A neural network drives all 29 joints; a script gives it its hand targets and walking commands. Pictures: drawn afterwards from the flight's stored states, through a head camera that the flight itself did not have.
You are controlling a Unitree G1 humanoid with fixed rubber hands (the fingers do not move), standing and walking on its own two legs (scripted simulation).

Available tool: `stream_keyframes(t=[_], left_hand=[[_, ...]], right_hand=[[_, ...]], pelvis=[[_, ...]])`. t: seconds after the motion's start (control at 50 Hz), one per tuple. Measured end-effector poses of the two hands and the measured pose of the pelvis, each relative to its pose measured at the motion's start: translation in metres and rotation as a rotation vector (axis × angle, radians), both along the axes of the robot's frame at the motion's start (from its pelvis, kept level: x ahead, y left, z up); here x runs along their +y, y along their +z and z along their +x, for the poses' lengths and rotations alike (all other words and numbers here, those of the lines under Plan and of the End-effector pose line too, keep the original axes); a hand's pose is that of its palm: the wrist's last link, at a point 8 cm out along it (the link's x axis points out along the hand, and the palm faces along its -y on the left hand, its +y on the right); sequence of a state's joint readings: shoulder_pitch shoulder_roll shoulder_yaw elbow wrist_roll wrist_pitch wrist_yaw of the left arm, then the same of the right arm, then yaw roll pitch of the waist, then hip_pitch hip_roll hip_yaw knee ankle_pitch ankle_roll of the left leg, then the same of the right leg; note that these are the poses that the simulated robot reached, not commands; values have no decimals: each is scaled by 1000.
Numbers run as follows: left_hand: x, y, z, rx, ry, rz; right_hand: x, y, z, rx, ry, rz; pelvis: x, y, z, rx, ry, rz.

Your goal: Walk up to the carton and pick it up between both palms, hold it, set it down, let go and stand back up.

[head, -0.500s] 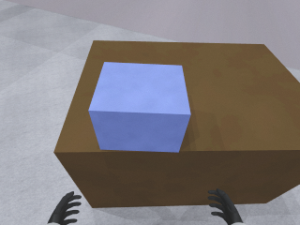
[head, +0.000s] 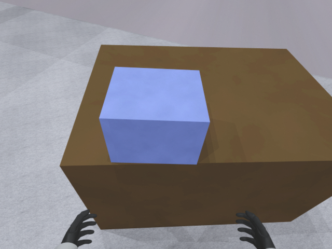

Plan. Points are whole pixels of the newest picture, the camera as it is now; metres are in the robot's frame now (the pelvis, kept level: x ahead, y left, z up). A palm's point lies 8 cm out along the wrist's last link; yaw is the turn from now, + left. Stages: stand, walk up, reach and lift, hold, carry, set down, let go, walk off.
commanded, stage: stand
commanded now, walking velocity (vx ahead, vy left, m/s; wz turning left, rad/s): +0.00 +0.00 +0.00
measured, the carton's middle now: (155, 115) +0.50 +0.03 +0.01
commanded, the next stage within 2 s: none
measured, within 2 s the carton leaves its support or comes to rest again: neither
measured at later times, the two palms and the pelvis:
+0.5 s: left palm out of the picture -0.04 +0.26 -0.13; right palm out of the picture +0.07 -0.23 -0.13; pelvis +0.00 +0.01 +0.00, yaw +8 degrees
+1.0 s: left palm out of the picture -0.10 +0.21 -0.14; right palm out of the picture +0.01 -0.22 -0.15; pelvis +0.00 +0.00 +0.00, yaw +10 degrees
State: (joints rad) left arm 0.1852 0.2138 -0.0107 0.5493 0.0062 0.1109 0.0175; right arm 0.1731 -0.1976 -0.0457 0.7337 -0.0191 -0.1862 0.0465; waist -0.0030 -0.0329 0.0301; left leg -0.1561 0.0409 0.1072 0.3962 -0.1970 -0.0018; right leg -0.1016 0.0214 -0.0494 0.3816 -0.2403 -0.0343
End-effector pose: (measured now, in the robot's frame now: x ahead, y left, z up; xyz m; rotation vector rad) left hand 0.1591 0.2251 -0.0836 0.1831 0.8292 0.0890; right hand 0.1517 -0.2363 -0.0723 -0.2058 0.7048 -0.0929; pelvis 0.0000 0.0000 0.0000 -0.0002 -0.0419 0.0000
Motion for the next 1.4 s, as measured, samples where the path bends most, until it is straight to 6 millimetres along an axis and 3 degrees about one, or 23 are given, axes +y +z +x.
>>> stream_keyframes(t=[0.1, 0.2, 0.3, 0.46, 0.66, 0.84, 0.96, 1.26, 1.4], left_hand=[[16, -1, -20, -25, 27, 32], [38, -17, -72, 79, 128, 60], [47, -32, -128, 217, 210, 65], [41, -46, -189, 357, 290, 34], [23, -57, -230, 480, 326, -13], [8, -58, -247, 560, 341, -38], [-7, -57, -256, 612, 356, -48], [-42, -70, -240, 616, 358, -109], [-50, -69, -242, 629, 356, -108]], right_hand=[[-3, -26, -28, 203, 28, -46], [0, -47, -60, 358, 41, -32], [6, -55, -77, 427, 55, -27], [11, -56, -84, 455, 58, -42], [15, -59, -98, 503, 50, -50], [13, -67, -133, 616, 18, -36], [13, -72, -145, 678, 21, -23], [20, -78, -119, 661, 41, -9], [18, -81, -125, 693, 34, -7]], pelvis=[[2, -3, 0, 27, 51, -6], [3, -5, 0, 42, 79, -9], [5, -6, -1, 45, 108, -13], [10, -5, -4, 39, 135, -16], [11, -3, -10, 31, 152, -15], [8, -2, -9, 37, 166, -7], [3, -3, -6, 46, 172, -9], [-9, -5, 7, 23, 175, -7], [-14, -5, 7, 20, 174, -5]])
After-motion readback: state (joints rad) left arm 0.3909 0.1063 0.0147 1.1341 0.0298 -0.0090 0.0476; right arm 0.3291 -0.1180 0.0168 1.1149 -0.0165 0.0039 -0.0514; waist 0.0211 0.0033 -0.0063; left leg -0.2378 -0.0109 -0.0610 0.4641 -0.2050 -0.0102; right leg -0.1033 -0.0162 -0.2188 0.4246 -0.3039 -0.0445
